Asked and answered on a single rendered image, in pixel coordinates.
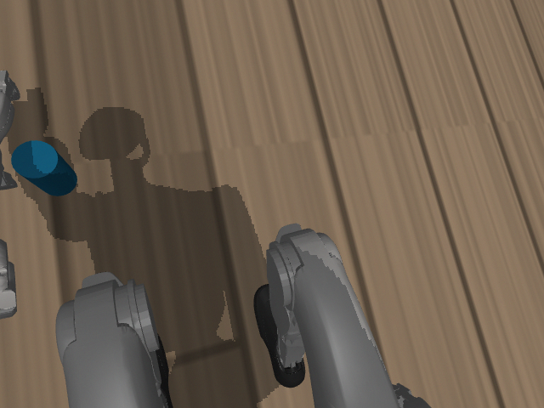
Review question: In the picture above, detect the right robot foot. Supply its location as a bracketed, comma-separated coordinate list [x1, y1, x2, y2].
[253, 284, 305, 388]

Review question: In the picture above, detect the left robot arm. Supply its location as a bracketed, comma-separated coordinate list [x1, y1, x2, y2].
[0, 150, 17, 319]

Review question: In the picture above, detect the left robot hand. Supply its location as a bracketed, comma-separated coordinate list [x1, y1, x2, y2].
[0, 71, 20, 190]

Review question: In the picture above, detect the right robot hand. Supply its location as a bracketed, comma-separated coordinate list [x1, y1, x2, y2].
[392, 383, 431, 408]

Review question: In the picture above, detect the can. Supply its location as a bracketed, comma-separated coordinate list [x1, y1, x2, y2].
[11, 140, 77, 196]

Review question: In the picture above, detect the left robot foot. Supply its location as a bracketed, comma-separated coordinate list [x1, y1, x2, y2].
[156, 333, 173, 408]

